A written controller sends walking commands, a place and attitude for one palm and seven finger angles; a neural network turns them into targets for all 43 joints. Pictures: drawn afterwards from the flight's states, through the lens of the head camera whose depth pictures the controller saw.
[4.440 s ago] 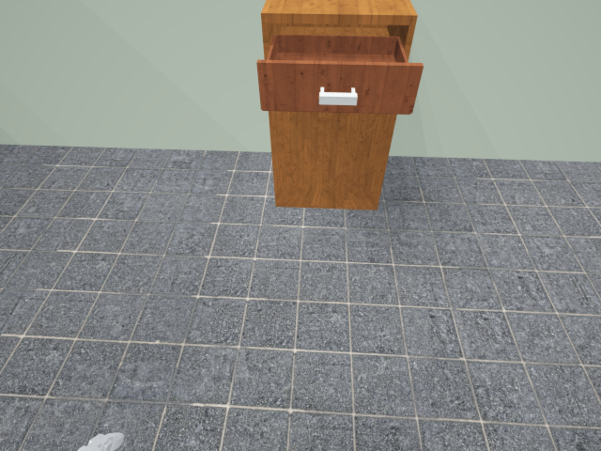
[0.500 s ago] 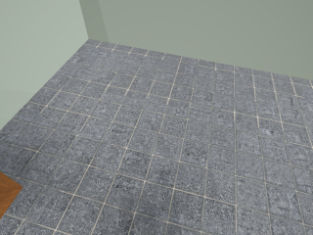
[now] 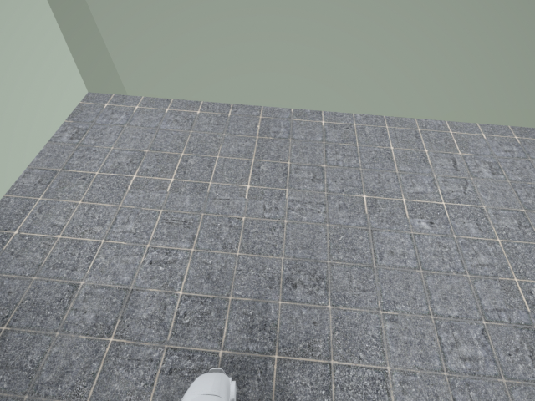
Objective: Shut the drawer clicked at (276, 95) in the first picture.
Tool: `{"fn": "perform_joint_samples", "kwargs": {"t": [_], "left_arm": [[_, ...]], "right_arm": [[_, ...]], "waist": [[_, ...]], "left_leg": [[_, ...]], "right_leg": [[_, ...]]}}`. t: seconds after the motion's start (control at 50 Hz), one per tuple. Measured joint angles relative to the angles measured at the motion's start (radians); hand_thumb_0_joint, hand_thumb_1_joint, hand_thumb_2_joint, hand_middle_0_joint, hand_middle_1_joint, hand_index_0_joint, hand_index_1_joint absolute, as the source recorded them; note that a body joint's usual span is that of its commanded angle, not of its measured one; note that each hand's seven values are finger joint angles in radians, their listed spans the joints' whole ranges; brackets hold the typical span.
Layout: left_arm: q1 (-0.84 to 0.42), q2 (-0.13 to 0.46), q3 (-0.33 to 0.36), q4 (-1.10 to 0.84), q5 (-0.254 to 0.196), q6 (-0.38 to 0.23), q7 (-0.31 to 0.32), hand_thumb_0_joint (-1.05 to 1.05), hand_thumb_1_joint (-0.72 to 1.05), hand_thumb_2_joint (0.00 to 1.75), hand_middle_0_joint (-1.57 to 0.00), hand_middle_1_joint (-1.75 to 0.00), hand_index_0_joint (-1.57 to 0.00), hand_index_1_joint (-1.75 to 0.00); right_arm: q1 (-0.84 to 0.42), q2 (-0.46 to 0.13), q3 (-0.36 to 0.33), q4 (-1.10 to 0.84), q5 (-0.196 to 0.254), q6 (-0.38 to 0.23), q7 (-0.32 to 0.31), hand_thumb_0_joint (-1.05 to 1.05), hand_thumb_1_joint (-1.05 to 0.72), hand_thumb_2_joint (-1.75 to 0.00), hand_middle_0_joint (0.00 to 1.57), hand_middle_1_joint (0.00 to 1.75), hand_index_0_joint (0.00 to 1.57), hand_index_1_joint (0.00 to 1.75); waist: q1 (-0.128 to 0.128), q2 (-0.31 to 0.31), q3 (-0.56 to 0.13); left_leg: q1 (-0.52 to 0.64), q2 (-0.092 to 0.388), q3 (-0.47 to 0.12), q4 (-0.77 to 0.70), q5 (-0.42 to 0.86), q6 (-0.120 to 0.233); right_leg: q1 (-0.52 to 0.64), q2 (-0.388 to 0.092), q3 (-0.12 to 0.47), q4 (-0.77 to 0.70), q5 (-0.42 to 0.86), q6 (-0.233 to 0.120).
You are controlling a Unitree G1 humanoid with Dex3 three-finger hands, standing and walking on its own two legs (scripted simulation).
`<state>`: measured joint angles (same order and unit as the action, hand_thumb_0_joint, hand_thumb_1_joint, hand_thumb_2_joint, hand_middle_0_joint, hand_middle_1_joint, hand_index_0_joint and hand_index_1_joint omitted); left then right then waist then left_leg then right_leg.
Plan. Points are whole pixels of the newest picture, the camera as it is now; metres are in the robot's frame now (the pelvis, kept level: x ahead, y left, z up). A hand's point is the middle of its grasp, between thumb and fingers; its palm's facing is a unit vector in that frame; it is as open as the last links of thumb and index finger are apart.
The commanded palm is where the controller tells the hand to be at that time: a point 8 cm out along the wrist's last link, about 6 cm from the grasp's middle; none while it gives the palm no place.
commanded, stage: turn to face it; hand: left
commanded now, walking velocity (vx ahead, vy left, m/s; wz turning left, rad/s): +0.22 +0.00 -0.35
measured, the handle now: out of the picture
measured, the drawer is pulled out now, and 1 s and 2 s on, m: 0.30 0.30 0.30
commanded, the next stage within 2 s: none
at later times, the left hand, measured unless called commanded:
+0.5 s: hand (141, 364) +0.19 +0.24 -0.16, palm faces +0.15 -0.97 -0.18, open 7.4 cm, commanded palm none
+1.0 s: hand out of the picture +0.06 +0.18 -0.14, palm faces +0.46 -0.84 -0.29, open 7.4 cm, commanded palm none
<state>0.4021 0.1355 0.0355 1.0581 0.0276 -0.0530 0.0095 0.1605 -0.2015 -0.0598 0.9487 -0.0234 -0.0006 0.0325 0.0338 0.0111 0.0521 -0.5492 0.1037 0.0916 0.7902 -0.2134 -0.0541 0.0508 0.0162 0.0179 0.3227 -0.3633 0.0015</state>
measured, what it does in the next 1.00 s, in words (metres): steps on the spot, turning left: left foot, then right foot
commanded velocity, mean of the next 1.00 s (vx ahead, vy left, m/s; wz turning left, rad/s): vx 0.00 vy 0.00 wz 0.59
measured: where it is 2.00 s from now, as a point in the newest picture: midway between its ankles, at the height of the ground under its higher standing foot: outside the picture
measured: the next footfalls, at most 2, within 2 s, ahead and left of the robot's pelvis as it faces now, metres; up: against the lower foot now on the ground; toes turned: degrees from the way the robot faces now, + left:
left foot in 0.06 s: +0.18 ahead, +0.11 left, +0.00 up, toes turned +6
right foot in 0.74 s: +0.15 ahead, -0.10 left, +0.00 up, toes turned +16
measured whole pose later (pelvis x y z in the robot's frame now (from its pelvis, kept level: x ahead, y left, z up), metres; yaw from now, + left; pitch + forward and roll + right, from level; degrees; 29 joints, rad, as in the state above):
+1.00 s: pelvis +0.09 -0.02 +0.01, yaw +27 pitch -1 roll +3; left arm 0.24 0.17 0.05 0.91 0.02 0.00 0.03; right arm 0.20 -0.29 -0.12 0.95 -0.02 0.08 0.02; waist -0.01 0.02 0.07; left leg -0.53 0.03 -0.01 1.14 -0.36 -0.09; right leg -0.16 -0.10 -0.17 0.48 -0.30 -0.02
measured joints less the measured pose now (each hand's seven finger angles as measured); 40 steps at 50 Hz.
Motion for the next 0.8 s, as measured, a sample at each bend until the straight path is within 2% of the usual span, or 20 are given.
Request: {"fn": "perform_joint_samples", "kwargs": {"t": [0.04,0.06,0.08,0.12,0.16,0.2,0.26,0.34,0.44,0.54,0.66,0.74,0.76,0.8], "left_arm": [[0.018,0.003,0.004,0.017,-0.001,0.003,0.003,0.0,0.91,0.9,-0.21,-0.3,-0.2,-0.3],[0.03,0.003,0.007,0.025,-0.004,0.006,0.004,0.0,0.91,0.9,-0.21,-0.3,-0.2,-0.3],[0.026,0.008,0.011,0.037,-0.009,0.013,0.005,0.0,0.91,0.9,-0.21,-0.3,-0.2,-0.3],[0.003,0.021,0.015,0.052,-0.015,0.029,0.009,0.0,0.91,0.9,-0.21,-0.3,-0.2,-0.3],[-0.03,0.036,0.021,0.057,-0.012,0.038,0.011,0.01,0.91,0.9,-0.2,-0.3,-0.2,-0.3],[-0.076,0.047,0.025,0.047,-0.008,0.043,0.009,0.01,0.91,0.9,-0.2,-0.3,-0.2,-0.3],[-0.141,0.047,0.028,0.003,-0.008,0.051,0.01,0.01,0.91,0.9,-0.2,-0.3,-0.2,-0.3],[-0.212,0.045,0.038,-0.052,-0.003,0.064,0.013,0.0,0.91,0.9,-0.2,-0.3,-0.2,-0.3],[-0.264,0.044,0.046,-0.087,-0.001,0.083,0.012,0.0,0.91,0.9,-0.2,-0.3,-0.2,-0.3],[-0.294,0.045,0.048,-0.105,-0.005,0.097,0.013,0.0,0.91,0.9,-0.2,-0.3,-0.2,-0.3],[-0.312,0.039,0.042,-0.137,-0.016,0.097,0.016,0.0,0.91,0.9,-0.2,-0.3,-0.2,-0.3],[-0.295,0.036,0.035,-0.16,-0.022,0.081,0.019,0.0,0.91,0.9,-0.2,-0.3,-0.2,-0.3],[-0.289,0.031,0.034,-0.16,-0.018,0.076,0.023,0.0,0.91,0.9,-0.2,-0.3,-0.2,-0.3],[-0.265,0.03,0.025,-0.161,-0.013,0.076,0.024,0.0,0.91,0.9,-0.2,-0.3,-0.2,-0.3]], "right_arm": [[-0.019,0.014,0.008,-0.007,0.001,-0.017,-0.003,0.01,-0.91,-0.9,0.19,0.3,0.2,0.3],[-0.023,0.018,0.014,-0.014,-0.001,-0.031,-0.007,0.01,-0.91,-0.9,0.2,0.3,0.2,0.3],[-0.032,0.027,0.017,-0.017,-0.004,-0.046,-0.013,0.01,-0.91,-0.9,0.2,0.3,0.2,0.3],[-0.037,0.044,0.03,-0.018,-0.003,-0.057,-0.024,0.01,-0.91,-0.9,0.2,0.3,0.2,0.3],[-0.021,0.062,0.039,-0.006,0.001,-0.058,-0.035,0.01,-0.91,-0.9,0.2,0.3,0.2,0.3],[0.008,0.076,0.04,0.016,0.008,-0.06,-0.047,0.01,-0.91,-0.9,0.2,0.3,0.2,0.3],[0.042,0.058,0.02,0.036,0.018,-0.056,-0.063,-0.01,-0.95,-0.9,0.2,0.3,0.21,0.3],[0.086,0.042,0.015,0.063,0.011,-0.024,-0.052,-0.01,-0.95,-0.9,0.2,0.3,0.2,0.3],[0.13,0.044,0.007,0.07,0.006,0.003,-0.044,0.0,-0.93,-0.9,0.2,0.3,0.2,0.3],[0.153,0.047,0.0,0.06,0.002,0.012,-0.041,0.01,-0.91,-0.9,0.2,0.3,0.2,0.3],[0.152,0.028,-0.013,0.044,-0.002,0.027,-0.038,0.01,-0.91,-0.9,0.2,0.3,0.2,0.3],[0.141,0.003,-0.028,0.031,0.005,0.042,-0.032,0.01,-0.91,-0.9,0.2,0.3,0.2,0.3],[0.131,-0.008,-0.034,0.031,0.009,0.047,-0.031,0.01,-0.91,-0.9,0.2,0.3,0.2,0.3],[0.118,-0.022,-0.044,0.026,0.006,0.058,-0.03,0.01,-0.91,-0.9,0.2,0.3,0.2,0.3]], "waist": [[0.01,-0.016,0.008],[0.011,-0.021,0.011],[0.008,-0.033,0.02],[0.007,-0.053,0.039],[-0.001,-0.066,0.04],[-0.008,-0.068,0.038],[-0.017,-0.055,0.025],[-0.029,-0.049,0.002],[-0.056,-0.042,-0.022],[-0.084,-0.026,-0.026],[-0.099,0.013,-0.017],[-0.088,0.031,-0.021],[-0.082,0.046,-0.016],[-0.079,0.048,-0.014]], "left_leg": [[0.063,-0.026,0.013,-0.113,0.011,0.018],[0.104,-0.036,0.019,-0.169,0.045,0.039],[0.106,-0.042,0.03,-0.145,0.04,0.084],[0.124,-0.046,0.054,-0.097,-0.017,0.126],[0.17,-0.06,0.066,-0.133,-0.031,0.13],[0.215,-0.083,0.062,-0.205,-0.005,0.132],[0.258,-0.112,0.046,-0.3,0.037,0.153],[0.277,-0.143,0.01,-0.359,0.063,0.163],[0.277,-0.171,-0.038,-0.376,0.07,0.163],[0.263,-0.19,-0.088,-0.371,0.074,0.155],[0.222,-0.201,-0.156,-0.342,0.078,0.128],[0.179,-0.218,-0.203,-0.296,0.072,0.095],[0.16,-0.212,-0.211,-0.251,0.014,0.08],[0.1,-0.209,-0.18,-0.068,-0.158,0.047]], "right_leg": [[0.006,-0.01,0.012,0.052,-0.054,0.016],[-0.011,-0.012,0.02,0.124,-0.094,0.02],[-0.059,-0.02,0.018,0.255,-0.121,0.013],[-0.19,-0.017,0.031,0.582,-0.158,-0.004],[-0.303,-0.026,0.009,0.787,-0.121,-0.003],[-0.388,-0.051,-0.025,0.843,-0.064,0.011],[-0.474,-0.076,-0.041,0.789,-0.016,0.034],[-0.537,-0.086,-0.028,0.744,0.032,0.059],[-0.544,-0.085,-0.013,0.695,0.051,0.079],[-0.509,-0.07,-0.004,0.622,0.0,0.085],[-0.43,-0.035,0.005,0.47,-0.054,0.068],[-0.311,-0.021,-0.004,0.226,0.03,0.041],[-0.299,-0.013,-0.018,0.203,0.053,0.018],[-0.285,-0.025,-0.047,0.196,0.064,-0.015]]}}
